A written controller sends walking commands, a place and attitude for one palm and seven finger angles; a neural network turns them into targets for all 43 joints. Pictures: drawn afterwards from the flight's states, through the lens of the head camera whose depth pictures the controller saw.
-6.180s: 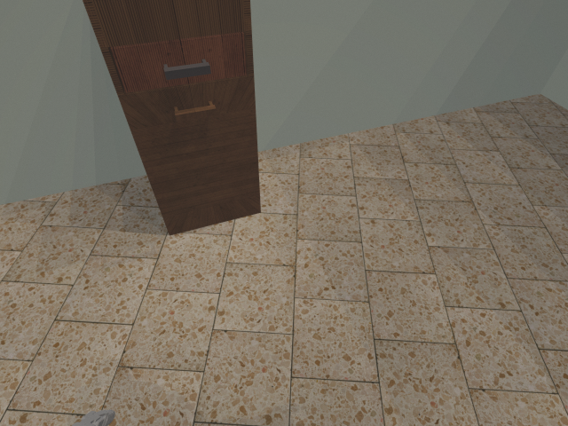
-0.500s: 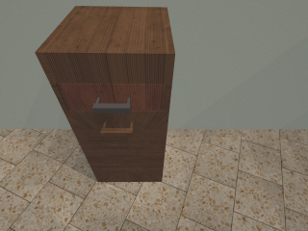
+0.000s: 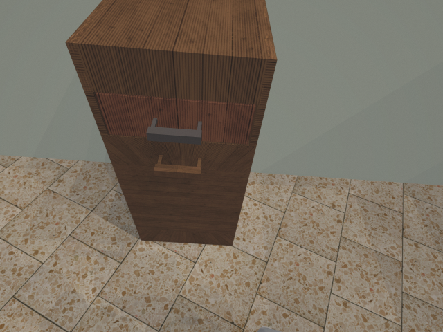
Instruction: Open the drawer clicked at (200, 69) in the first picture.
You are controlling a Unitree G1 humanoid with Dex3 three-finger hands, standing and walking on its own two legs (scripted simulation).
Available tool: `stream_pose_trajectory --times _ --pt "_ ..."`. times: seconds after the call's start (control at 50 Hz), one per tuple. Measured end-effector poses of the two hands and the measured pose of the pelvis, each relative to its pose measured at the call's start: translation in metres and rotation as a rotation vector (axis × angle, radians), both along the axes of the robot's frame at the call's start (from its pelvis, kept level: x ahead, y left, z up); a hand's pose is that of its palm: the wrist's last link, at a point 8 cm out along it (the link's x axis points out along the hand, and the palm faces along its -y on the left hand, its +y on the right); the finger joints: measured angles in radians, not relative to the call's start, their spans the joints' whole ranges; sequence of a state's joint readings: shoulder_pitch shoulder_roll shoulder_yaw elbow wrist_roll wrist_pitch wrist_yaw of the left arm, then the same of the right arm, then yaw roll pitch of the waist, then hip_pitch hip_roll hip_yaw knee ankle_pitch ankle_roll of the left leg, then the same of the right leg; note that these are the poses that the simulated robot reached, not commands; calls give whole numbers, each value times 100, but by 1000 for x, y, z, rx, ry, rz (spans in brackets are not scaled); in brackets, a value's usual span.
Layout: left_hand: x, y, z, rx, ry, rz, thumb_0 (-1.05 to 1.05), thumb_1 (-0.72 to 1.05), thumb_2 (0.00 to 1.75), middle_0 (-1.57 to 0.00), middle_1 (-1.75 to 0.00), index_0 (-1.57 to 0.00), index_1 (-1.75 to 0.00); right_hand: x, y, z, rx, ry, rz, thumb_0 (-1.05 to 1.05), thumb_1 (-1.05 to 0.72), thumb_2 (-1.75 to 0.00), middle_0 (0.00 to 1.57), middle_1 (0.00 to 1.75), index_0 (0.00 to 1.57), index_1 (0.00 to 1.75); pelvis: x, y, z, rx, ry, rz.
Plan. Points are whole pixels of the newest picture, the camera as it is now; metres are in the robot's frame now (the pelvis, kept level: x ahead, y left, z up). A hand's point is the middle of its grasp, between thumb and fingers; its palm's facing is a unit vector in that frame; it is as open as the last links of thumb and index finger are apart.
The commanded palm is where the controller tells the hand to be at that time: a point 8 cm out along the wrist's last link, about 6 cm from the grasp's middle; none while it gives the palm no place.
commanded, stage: come to a stop and stand still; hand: left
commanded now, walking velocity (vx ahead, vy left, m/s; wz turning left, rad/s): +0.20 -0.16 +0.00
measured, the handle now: (176, 129) +0.57 +0.15 +0.00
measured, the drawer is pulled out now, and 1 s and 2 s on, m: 0.00 0.00 0.00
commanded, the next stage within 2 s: look again from close up in 1.06 s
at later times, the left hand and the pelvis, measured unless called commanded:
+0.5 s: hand out of the picture +0.01 +0.14 -0.17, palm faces -0.06 -0.97 -0.22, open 7.3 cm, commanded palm none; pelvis -0.01 -0.04 +0.00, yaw -2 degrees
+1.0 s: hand out of the picture +0.02 +0.08 -0.16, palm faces +0.05 -0.97 -0.23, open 7.3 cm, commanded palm none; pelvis +0.03 -0.09 +0.00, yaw +0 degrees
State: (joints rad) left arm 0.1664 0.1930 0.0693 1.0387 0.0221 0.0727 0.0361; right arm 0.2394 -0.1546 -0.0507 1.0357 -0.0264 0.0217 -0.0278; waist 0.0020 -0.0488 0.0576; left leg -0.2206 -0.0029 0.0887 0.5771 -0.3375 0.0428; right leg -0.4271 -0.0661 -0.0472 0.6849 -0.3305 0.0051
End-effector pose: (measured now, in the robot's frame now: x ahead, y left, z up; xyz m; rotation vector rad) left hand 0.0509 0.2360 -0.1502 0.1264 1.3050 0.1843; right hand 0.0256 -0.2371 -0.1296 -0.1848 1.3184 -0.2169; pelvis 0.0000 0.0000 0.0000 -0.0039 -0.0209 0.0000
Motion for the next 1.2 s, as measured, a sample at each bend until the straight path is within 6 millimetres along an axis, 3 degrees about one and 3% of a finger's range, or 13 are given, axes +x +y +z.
stream_pose_trajectory --times 0.12,0.24,0.38,0.48,0.56,0.76,1.0,1.2 --pt "-40 16 13 -5 59 25 0 91 90 -20 -29 -20 -30 -6 23 11 19 -2 22 0 -91 -90 20 30 20 30 3 10 15 -10 20 0" --pt "-66 10 16 -7 167 5 0 91 90 -20 -29 -19 -30 -27 24 11 24 26 -22 1 -93 -90 20 30 21 30 2 6 17 3 23 -21" --pt "-53 -21 14 3 150 -56 0 91 90 -20 -29 -19 -30 -68 7 -3 73 131 -69 0 -91 -90 20 30 21 30 -5 -16 11 10 28 -33" --pt "-41 -47 7 20 106 -106 0 91 90 -20 -29 -20 -30 -76 -15 -24 108 142 -67 0 -91 -90 20 30 20 30 -9 -35 -4 21 26 -40" --pt "-32 -59 13 40 71 -92 1 93 90 -20 -29 -20 -30 -68 -24 -31 135 114 -66 0 -91 -90 20 30 20 30 1 -49 -5 17 14 -25" --pt "-16 -83 21 57 24 -48 1 94 90 -20 -29 -20 -30 -28 -41 -32 160 70 -2 0 -91 -90 20 30 20 30 15 -78 0 23 11 -3" --pt "-32 -105 18 26 84 1 0 92 90 -20 -29 -20 -30 -2 -72 -24 105 76 28 0 -91 -90 20 30 20 30 27 -92 3 22 10 9" --pt "-41 -112 15 -10 123 16 0 91 90 -20 -29 -20 -30 5 -69 -20 94 85 37 0 -91 -90 20 30 20 30 31 -90 5 16 14 7"
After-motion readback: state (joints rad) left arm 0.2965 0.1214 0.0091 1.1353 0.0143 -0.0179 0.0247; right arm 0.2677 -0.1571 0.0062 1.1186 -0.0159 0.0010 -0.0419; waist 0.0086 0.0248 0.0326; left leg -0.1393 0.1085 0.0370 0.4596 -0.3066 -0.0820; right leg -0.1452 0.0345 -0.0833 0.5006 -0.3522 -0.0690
